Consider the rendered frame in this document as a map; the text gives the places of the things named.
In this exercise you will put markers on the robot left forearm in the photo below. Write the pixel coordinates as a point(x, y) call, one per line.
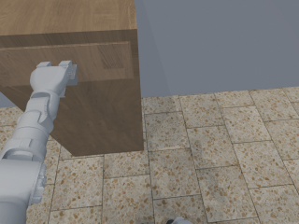
point(30, 136)

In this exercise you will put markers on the cabinet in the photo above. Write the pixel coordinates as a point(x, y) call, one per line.
point(95, 117)

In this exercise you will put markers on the robot left upper arm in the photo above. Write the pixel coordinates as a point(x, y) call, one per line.
point(21, 184)

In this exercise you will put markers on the handle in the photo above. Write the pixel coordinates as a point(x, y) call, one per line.
point(73, 78)

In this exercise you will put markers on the drawer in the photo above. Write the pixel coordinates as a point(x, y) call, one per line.
point(95, 61)

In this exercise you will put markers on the left robot hand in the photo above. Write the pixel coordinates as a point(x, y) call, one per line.
point(52, 78)

